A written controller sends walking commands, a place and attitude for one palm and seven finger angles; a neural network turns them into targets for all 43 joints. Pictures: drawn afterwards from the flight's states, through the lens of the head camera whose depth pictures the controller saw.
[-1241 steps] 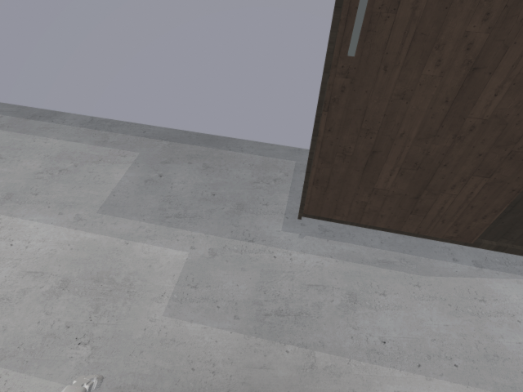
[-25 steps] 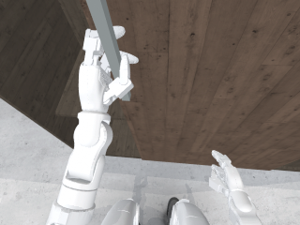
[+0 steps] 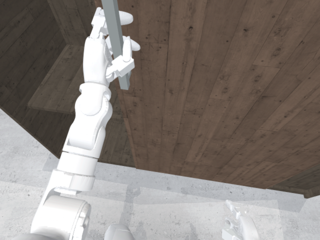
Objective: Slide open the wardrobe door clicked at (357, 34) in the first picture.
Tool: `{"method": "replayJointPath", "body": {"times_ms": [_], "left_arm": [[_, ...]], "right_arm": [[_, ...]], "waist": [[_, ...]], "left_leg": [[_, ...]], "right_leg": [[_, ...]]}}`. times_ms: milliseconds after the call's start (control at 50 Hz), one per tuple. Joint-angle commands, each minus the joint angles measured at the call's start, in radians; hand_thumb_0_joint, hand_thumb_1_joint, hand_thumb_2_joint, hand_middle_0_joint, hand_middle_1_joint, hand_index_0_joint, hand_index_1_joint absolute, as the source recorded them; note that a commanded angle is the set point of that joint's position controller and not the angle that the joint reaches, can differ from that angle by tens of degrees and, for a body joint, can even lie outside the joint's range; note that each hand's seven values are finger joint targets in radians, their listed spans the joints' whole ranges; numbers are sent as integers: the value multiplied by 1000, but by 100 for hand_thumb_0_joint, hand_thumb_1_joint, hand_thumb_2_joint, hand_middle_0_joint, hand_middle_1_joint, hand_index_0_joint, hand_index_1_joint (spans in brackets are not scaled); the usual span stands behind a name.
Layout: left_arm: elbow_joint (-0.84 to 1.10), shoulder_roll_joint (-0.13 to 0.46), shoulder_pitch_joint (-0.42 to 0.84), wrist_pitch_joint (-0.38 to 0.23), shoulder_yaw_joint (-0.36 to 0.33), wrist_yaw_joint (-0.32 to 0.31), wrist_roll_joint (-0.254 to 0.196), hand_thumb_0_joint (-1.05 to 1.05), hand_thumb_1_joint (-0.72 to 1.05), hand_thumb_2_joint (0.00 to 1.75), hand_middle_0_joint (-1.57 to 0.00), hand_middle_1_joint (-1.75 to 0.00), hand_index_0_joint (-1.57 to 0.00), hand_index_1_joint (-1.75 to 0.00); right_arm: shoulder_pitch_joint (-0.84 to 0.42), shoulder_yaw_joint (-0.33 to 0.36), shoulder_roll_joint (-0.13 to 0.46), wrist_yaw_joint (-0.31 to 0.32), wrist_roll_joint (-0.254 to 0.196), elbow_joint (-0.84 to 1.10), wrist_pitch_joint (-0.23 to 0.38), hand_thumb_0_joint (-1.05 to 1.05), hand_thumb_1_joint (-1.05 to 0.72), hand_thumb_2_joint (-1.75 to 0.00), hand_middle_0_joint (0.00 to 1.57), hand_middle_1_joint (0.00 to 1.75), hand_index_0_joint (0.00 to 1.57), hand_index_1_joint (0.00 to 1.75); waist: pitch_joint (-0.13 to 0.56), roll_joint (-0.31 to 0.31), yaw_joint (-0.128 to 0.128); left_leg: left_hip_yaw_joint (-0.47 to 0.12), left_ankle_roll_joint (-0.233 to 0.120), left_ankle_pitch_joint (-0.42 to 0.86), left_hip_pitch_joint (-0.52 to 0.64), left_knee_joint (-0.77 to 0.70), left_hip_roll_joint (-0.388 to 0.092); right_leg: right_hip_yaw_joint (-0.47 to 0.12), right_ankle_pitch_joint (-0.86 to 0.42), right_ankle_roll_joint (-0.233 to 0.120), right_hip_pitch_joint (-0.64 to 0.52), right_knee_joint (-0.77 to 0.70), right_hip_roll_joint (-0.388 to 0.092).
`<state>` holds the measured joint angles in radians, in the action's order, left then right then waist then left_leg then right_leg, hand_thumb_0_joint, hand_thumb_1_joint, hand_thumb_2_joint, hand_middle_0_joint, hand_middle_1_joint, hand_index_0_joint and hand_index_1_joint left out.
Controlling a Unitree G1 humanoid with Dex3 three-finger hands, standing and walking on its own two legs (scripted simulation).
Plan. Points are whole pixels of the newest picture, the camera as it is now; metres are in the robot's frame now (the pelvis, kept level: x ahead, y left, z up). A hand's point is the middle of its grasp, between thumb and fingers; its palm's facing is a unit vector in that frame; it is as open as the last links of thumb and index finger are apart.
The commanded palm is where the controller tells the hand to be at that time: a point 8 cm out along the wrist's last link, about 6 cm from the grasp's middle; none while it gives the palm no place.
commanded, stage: step sideways, sliding the door along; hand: left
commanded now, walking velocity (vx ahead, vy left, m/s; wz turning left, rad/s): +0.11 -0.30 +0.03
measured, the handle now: (116, 19) +0.44 +0.18 +0.26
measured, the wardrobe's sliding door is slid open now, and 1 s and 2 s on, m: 0.50 0.61 0.61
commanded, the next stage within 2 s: stop walking and hold the door there in 0.70 s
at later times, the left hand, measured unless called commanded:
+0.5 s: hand (190, 65) +0.41 +0.03 +0.21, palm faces +0.31 -0.95 -0.08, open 6.3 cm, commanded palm +0.38 +0.01 +0.20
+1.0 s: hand (186, 64) +0.42 +0.04 +0.20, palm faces +0.58 -0.76 -0.29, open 6.7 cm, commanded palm +0.37 +0.06 +0.18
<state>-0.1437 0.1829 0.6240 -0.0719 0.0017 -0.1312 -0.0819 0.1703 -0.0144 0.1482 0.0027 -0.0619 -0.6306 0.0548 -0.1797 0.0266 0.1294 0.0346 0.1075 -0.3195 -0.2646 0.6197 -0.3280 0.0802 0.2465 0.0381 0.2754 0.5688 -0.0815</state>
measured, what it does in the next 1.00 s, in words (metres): steps to the right: left foot, then right foot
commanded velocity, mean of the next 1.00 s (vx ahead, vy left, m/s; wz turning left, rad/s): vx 0.00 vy -0.14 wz -0.04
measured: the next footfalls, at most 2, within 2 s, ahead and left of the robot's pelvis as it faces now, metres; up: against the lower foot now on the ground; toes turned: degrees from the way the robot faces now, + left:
left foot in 0.16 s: +0.05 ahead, +0.10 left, +0.00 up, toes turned +12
right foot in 0.50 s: +0.11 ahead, -0.34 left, +0.00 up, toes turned -2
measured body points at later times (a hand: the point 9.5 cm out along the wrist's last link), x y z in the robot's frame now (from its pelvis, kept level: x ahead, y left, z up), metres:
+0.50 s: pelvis +0.02 -0.18 -0.01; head +0.10 -0.16 +0.44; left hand +0.39 +0.08 +0.21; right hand +0.25 -0.34 -0.11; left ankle +0.01 +0.08 -0.71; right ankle +0.07 -0.33 -0.72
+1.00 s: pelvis +0.06 -0.29 +0.00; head +0.12 -0.31 +0.44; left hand +0.38 +0.08 +0.22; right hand +0.27 -0.52 -0.10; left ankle +0.02 -0.11 -0.69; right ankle +0.11 -0.43 -0.72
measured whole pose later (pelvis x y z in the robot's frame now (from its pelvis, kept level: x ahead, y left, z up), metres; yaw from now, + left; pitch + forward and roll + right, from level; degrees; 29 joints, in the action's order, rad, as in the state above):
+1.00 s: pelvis +0.06 -0.29 +0.00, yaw +2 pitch -1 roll -1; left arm -0.28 0.52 0.39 -0.12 -0.44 -0.11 -0.05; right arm 0.09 0.00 0.26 0.04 -0.06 -0.62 0.09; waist -0.15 0.06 0.04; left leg 0.03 0.08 -0.52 -0.35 0.92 -0.19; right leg 0.08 0.28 0.02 0.36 0.67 -0.06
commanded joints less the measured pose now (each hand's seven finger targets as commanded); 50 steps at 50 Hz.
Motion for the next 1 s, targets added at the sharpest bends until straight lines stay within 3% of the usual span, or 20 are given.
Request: {"method": "replayJointPath", "body": {"times_ms": [0,40,100,120,140,300,380,440,480,540,600,620,640,780,800,840,860,880,920,980], "left_arm": [[339,23,470,-104,139,47,39,0,90,90,-45,-140,-45,-140],[420,-52,498,-107,190,44,34,0,90,90,-45,-140,-45,-140],[376,-132,560,-124,251,55,34,0,90,90,-45,-140,-45,-140],[390,-160,566,-135,272,74,14,0,90,90,-45,-140,-45,-140],[342,-180,602,-136,292,90,13,0,90,90,-45,-140,-45,-140],[298,-143,587,-88,258,111,32,0,90,90,-45,-140,-45,-140],[304,-115,518,-99,224,107,18,0,90,90,-45,-140,-45,-140],[325,-59,486,-111,182,91,28,0,90,90,-45,-140,-45,-140],[343,45,450,-97,134,61,42,0,90,90,-45,-140,-45,-140],[486,57,405,-93,86,45,14,0,90,90,-45,-140,-45,-140],[498,29,405,-127,98,36,9,0,90,90,-45,-140,-45,-140],[531,7,402,-137,110,49,-5,0,90,90,-45,-140,-45,-140],[493,-14,421,-145,107,68,12,0,90,90,-45,-140,-45,-140],[451,0,395,-81,109,77,18,0,90,90,-45,-140,-45,-140],[27,636,144,-66,-528,18,46,0,90,90,-45,-140,-45,-140],[189,396,193,-88,-287,50,36,0,90,90,-45,-140,-45,-140],[165,459,168,-101,-343,43,47,0,90,90,-45,-140,-45,-140],[113,485,126,-107,-368,40,53,0,90,90,-45,-140,-45,-140],[30,677,46,-108,-528,20,70,0,90,90,-45,-140,-45,-140],[25,681,35,-90,-586,-8,46,0,90,90,-45,-140,-45,-140]], "right_arm": [[-164,58,113,42,5,104,46,0,-90,-90,20,30,20,30],[-193,63,119,56,11,80,48,0,-90,-90,20,30,20,30],[-145,68,146,36,21,70,12,0,-90,-90,20,30,20,30],[-149,105,214,32,34,110,12,0,-90,-90,20,30,20,30],[-176,111,216,7,24,127,21,0,-90,-90,20,30,20,30],[-131,98,196,1,20,138,20,0,-90,-90,20,30,20,30],[-136,84,186,5,6,167,34,0,-90,-90,20,30,20,30],[-157,70,150,2,-19,171,40,0,-90,-90,20,30,20,30],[-199,42,88,22,-7,165,53,0,-90,-90,20,30,20,30],[-179,67,130,51,3,104,72,0,-90,-90,20,30,20,30],[-143,69,147,51,10,89,44,0,-90,-90,20,30,20,30],[-145,110,207,45,20,127,42,0,-90,-90,20,30,20,30],[-151,126,221,7,17,146,43,0,-90,-90,20,30,20,30],[-113,108,200,-17,4,166,97,0,-90,-90,20,30,20,30],[-39,126,278,17,12,81,70,0,-90,-90,20,30,20,30],[-63,90,237,20,6,148,76,0,-90,-90,20,30,20,30],[-45,87,246,27,6,133,84,0,-90,-90,20,30,20,30],[-45,79,232,28,-3,136,86,0,-90,-90,20,30,20,30],[-87,64,188,49,7,147,73,0,-90,-90,20,30,20,30],[-97,53,219,68,-3,102,72,0,-90,-90,20,30,20,30]], "waist": [[514,-372,-95],[511,-452,-120],[518,-165,-213],[539,168,-201],[583,131,-171],[465,249,-162],[476,318,-167],[515,103,-136],[479,-267,-134],[522,-429,-125],[555,-192,-192],[581,83,-176],[648,134,-139],[476,334,-162],[482,317,-133],[454,357,-135],[447,351,-136],[446,250,-133],[464,-211,-117],[481,-324,-110]], "left_leg": [[46,-63,-405,-278,522,267],[14,-80,-392,-284,503,260],[50,-90,208,248,-207,189],[-319,-204,641,562,-222,-120],[-492,-293,676,538,-231,-285],[-8,-221,547,374,-209,-99],[59,-190,630,331,-142,-64],[75,-166,331,183,124,51],[91,-52,-337,-185,388,235],[-13,-65,-426,-255,506,255],[50,-75,281,197,-201,146],[-256,-208,991,517,-176,-144],[-315,-295,1215,569,-120,-287],[78,-193,850,421,-132,-62],[116,-185,855,382,-148,-52],[146,-143,701,316,-66,-13],[171,-117,631,300,-16,32],[175,-97,518,243,83,93],[108,-54,-297,-177,422,290],[-56,-47,-322,-262,551,275]], "right_leg": [[-274,-800,-201,-398,-103,-261],[-240,-913,-235,-433,-24,-226],[-8,-562,-118,-57,273,-105],[4,15,-37,355,490,27],[-134,253,-54,377,643,5],[-33,92,-11,308,448,-15],[48,93,-4,119,209,55],[50,-177,-12,-161,-93,47],[-239,-806,-131,-278,-103,-231],[-288,-1114,-232,-374,7,-255],[-64,-841,-91,-151,262,-126],[-24,-166,-1,228,410,4],[-112,347,-7,294,539,14],[20,121,0,209,373,45],[46,103,15,191,353,83],[68,50,4,66,88,93],[91,-63,2,1,-25,107],[67,-255,1,-93,-143,83],[-359,-1015,-145,-315,-119,-265],[-372,-1069,-208,-345,-48,-317]]}}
